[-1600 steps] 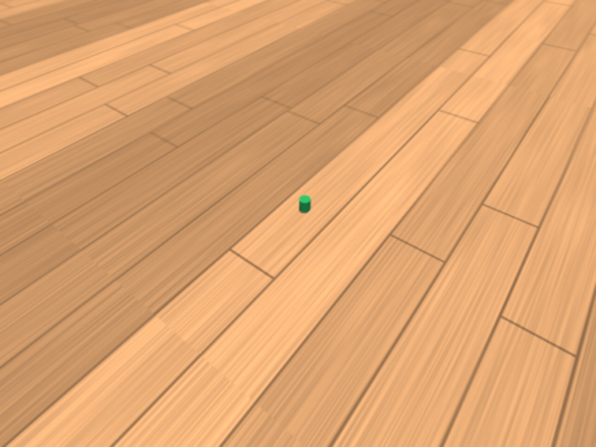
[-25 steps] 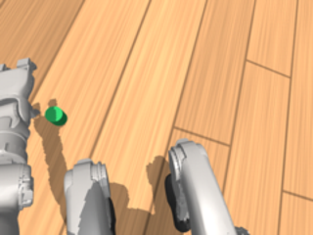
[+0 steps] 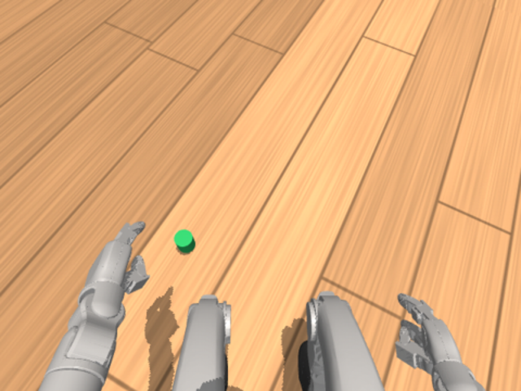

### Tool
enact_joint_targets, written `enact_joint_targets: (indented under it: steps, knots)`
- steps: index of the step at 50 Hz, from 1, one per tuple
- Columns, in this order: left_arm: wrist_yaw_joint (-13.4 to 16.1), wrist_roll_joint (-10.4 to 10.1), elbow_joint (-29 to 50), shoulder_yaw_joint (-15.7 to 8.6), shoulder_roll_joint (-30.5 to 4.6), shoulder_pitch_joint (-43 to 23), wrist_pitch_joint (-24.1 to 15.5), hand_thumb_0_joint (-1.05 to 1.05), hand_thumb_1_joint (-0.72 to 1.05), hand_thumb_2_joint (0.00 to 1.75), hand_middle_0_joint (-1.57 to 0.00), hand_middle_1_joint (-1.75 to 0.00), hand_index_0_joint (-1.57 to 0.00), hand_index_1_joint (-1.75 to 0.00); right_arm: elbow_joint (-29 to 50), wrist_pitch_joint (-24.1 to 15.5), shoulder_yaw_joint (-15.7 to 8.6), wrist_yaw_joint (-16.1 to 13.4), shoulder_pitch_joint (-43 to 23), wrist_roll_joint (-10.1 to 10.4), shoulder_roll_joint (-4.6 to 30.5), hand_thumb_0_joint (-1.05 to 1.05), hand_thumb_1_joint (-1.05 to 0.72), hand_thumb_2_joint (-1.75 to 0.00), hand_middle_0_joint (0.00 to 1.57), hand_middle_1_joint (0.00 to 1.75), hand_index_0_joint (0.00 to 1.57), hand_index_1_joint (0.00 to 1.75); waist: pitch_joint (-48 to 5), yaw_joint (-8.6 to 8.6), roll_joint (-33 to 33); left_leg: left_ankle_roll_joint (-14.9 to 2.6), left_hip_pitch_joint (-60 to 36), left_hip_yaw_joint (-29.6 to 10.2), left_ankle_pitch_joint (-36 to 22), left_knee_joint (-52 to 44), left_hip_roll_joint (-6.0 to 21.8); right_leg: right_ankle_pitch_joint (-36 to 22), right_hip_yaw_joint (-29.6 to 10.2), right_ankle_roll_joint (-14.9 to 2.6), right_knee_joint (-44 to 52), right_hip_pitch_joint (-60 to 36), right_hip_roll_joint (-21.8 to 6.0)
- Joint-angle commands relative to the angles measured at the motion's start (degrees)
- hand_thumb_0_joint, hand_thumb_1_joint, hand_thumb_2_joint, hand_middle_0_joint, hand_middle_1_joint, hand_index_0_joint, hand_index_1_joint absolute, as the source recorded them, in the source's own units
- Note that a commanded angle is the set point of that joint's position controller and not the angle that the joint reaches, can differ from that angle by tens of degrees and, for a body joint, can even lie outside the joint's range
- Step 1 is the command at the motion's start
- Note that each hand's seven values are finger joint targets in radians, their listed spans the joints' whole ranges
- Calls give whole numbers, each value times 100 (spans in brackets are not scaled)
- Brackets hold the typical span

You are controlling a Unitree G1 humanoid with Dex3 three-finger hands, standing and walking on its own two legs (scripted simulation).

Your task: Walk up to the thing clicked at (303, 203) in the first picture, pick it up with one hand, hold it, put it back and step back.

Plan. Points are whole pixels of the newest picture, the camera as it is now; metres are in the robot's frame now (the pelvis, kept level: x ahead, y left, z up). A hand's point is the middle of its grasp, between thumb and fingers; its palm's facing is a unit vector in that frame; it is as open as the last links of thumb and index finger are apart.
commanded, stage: home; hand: left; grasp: from above
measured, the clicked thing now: (185, 241) +0.51 +0.23 -0.50
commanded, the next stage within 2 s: none
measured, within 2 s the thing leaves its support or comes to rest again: neither
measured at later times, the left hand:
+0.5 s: hand (114, 293) +0.25 +0.17 +0.11, palm faces +0.09 -0.98 -0.20, open 7.4 cm
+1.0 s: hand (84, 312) +0.23 +0.19 +0.13, palm faces +0.09 -0.98 -0.19, open 7.4 cm
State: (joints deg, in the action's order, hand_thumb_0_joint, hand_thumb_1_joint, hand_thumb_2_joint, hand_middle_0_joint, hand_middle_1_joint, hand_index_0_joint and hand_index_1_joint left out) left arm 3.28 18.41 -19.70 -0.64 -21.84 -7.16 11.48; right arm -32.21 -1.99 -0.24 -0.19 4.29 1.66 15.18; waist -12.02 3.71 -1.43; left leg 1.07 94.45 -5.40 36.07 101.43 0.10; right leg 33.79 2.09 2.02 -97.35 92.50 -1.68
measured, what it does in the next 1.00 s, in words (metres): rises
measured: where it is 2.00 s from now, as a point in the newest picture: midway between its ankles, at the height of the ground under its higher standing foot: outside the picture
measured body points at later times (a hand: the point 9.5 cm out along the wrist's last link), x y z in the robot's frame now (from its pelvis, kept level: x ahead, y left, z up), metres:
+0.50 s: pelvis +0.07 -0.01 +0.16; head +0.11 +0.00 +0.61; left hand +0.25 +0.23 +0.12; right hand +0.21 -0.26 +0.09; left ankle +0.07 +0.12 -0.50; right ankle +0.09 -0.14 -0.50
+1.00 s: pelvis +0.08 +0.00 +0.18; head +0.10 +0.02 +0.63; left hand +0.22 +0.24 +0.15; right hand +0.26 -0.23 +0.13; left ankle +0.07 +0.12 -0.50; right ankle +0.09 -0.14 -0.50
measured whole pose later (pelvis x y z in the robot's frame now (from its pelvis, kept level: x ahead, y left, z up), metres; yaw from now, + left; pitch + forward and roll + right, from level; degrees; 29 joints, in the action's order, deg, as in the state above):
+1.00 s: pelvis +0.08 +0.00 +0.18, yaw +3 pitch +10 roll -3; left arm 1.1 -2.5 8.5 -1.5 -12.7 28.8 26.6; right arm -30.0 -13.6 2.7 -10.1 15.5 0.1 12.2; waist -9.4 2.0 -2.1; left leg 0.7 40.0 -4.1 29.1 58.7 1.5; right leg 26.3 3.0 1.9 -53.8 37.7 -1.2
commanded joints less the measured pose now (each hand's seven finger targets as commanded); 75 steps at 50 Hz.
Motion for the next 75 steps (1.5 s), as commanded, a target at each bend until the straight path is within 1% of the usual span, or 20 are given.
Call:
enact_joint_targets:
  steps: [1, 2, 6, 10, 12, 15, 16, 21, 28, 31, 36, 43, 50, 55, 60, 62, 64, 69, 71, 75]
  knots:
    - [178, -799, 1603, -308, -630, -365, 142, 0, 90, 90, -20, -30, -20, -30, 652, -366, -323, -237, 295, 68, 820, 0, -90, -90, 20, 30, 20, 30, -2210, 189, -544, -208, -2751, 9, 259, -2380, -7, -58, 24, -291, 2025, -2080, 188]
    - [191, -993, 1650, -306, -550, -227, 221, 0, 90, 90, -20, -30, -20, -30, 686, -411, -288, -278, 264, 69, 781, 0, -90, -90, 20, 30, 20, 30, -2066, 256, -365, -234, -2783, 20, 349, -2504, -23, 27, -1, -271, 2244, -2259, 190]
    - [248, -1422, 2013, -454, -476, 446, 484, 0, 90, 90, -20, -30, -20, -30, 784, -577, -185, -428, 295, 96, 614, 0, -90, -90, 20, 30, 20, 30, -1724, 181, -234, -245, -3108, 123, 253, -2973, -46, 95, -164, -260, 2947, -3102, 192]
    - [279, -1731, 2305, -509, -151, 1015, 700, 0, 90, 90, -20, -30, -20, -30, 805, -722, -80, -622, 480, 124, 476, 0, -90, -90, 20, 30, 20, 30, -1592, 165, -223, -226, -3746, 151, -439, -3419, -38, -518, -127, -267, 3401, -3777, 207]
    - [265, -1909, 2462, -602, -26, 1398, 780, 0, 90, 90, -20, -30, -20, -30, 804, -796, -45, -736, 572, 114, 456, 0, -90, -90, 20, 30, 20, 30, -1551, 98, -323, -201, -4175, 116, -873, -3683, -14, -916, -69, -269, 3551, -4070, 212]
    - [240, -2083, 2730, -668, 88, 1882, 904, 0, 90, 90, -20, -30, -20, -30, 880, -886, -17, -881, 717, 107, 409, 0, -90, -90, 20, 30, 20, 30, -1397, 58, -337, -189, -4620, 198, -1302, -3986, -41, -1265, -57, -259, 3958, -4568, 220]
    - [227, -2131, 2840, -641, 157, 2061, 949, 0, 90, 90, -20, -30, -20, -30, 892, -920, -13, -916, 758, 91, 377, 0, -90, -90, 20, 30, 20, 30, -1323, 89, -270, -195, -4725, 236, -1445, -4072, -53, -1398, -54, -242, 4136, -4777, 223]
    - [131, -2290, 3396, -580, 335, 2944, 1173, 0, 90, 90, -20, -30, -20, -30, 1033, -1050, -17, -1044, 974, 53, 365, 0, -90, -90, 20, 30, 20, 30, -1014, -29, -254, -164, -5417, 303, -2087, -4611, -49, -1978, 57, -218, 4641, -5462, 258]
    - [-23, -2232, 3755, -488, 421, 3597, 1313, 0, 90, 90, -20, -30, -20, -30, 1156, -1229, -37, -1131, 996, -24, 334, 0, -90, -90, 20, 30, 20, 30, -301, -36, -24, -203, -5708, 303, -2076, -5042, -65, -1943, 151, -184, 5149, -5729, 274]
    - [-103, -2197, 3961, -468, 377, 3568, 1324, 0, 90, 90, -20, -30, -20, -30, 1177, -1307, -73, -1131, 954, -47, 387, 0, -90, -90, 20, 30, 20, 30, -167, -64, -76, -191, -5854, 334, -2097, -5159, -56, -1912, 215, -173, 5199, -5722, 277]
    - [-198, -2149, 3824, -432, 382, 3385, 1272, 0, 90, 90, -20, -30, -20, -30, 1127, -1438, -99, -1105, 926, -101, 432, 0, -90, -90, 20, 30, 20, 30, 53, -20, -111, -169, -5877, 310, -2000, -5260, -40, -1778, 280, -175, 5170, -5655, 282]
    - [-190, -2090, 3987, -482, 312, 3427, 1198, 0, 90, 90, -20, -30, -20, -30, 1103, -1494, -87, -1060, 841, -132, 443, 0, -90, -90, 20, 30, 20, 30, -193, -136, -335, -121, -6035, 282, -2080, -5311, -32, -1824, 270, -196, 5094, -5791, 286]
    - [-159, -2096, 3930, -443, 359, 3519, 1208, 0, 90, 90, -20, -30, -20, -30, 1057, -1485, -74, -1056, 819, -148, 438, 0, -90, -90, 20, 30, 20, 30, -258, -154, -287, -94, -6043, 196, -2156, -5352, 12, -1811, 307, -216, 5038, -5833, 307]
    - [-144, -2122, 3889, -459, 347, 3512, 1220, 0, 90, 90, -20, -30, -20, -30, 1074, -1469, -54, -1069, 775, -142, 416, 0, -90, -90, 20, 30, 20, 30, -145, -173, -136, -142, -5885, 244, -1900, -5323, -21, -1669, 281, -178, 5152, -5856, 288]
    - [-161, -2107, 3945, -434, 345, 3577, 1211, 0, 90, 90, -20, -30, -20, -30, 1041, -1471, -93, -1069, 857, -144, 447, 0, -90, -90, 20, 30, 20, 30, -341, -162, -353, -65, -6073, 200, -2335, -5327, 34, -1895, 296, -227, 4970, -5832, 311]
    - [-140, -2110, 3938, -460, 344, 3575, 1202, 0, 90, 90, -20, -30, -20, -30, 1030, -1469, -94, -1078, 870, -155, 434, 0, -90, -90, 20, 30, 20, 30, -400, -177, -211, -82, -6046, 220, -2446, -5257, 24, -2024, 295, -214, 4987, -5923, 306]
    - [-143, -2130, 3939, -471, 316, 3483, 1204, 0, 90, 90, -20, -30, -20, -30, 1045, -1463, -84, -1082, 844, -148, 437, 0, -90, -90, 20, 30, 20, 30, -226, -156, -96, -135, -5939, 286, -2226, -5207, -13, -1958, 246, -179, 5102, -5924, 283]
    - [-168, -2109, 3854, -421, 333, 3459, 1239, 0, 90, 90, -20, -30, -20, -30, 1031, -1469, -85, -1082, 798, -139, 456, 0, -90, -90, 20, 30, 20, 30, -35, -180, -204, -111, -5913, 235, -1845, -5380, 24, -1602, 272, -180, 5121, -5742, 291]
    - [-192, -2102, 3904, -435, 300, 3396, 1248, 0, 90, 90, -20, -30, -20, -30, 1031, -1477, -88, -1058, 803, -135, 479, 0, -90, -90, 20, 30, 20, 30, -28, -184, -314, -82, -5927, 124, -1788, -5465, 56, -1542, 281, -195, 5061, -5698, 288]
    - [-184, -2140, 3916, -482, 325, 3447, 1257, 0, 90, 90, -20, -30, -20, -30, 1045, -1480, -72, -1064, 794, -137, 420, 0, -90, -90, 20, 30, 20, 30, -60, -184, -144, -141, -5841, 285, -1789, -5310, -7, -1575, 242, -167, 5179, -5827, 274]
